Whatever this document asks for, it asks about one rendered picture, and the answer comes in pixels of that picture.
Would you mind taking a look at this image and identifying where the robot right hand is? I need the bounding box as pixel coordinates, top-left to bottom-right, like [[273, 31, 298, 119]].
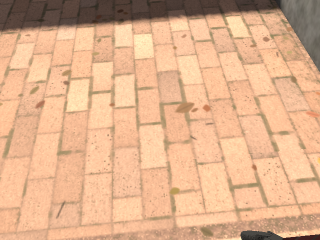
[[240, 230, 284, 240]]

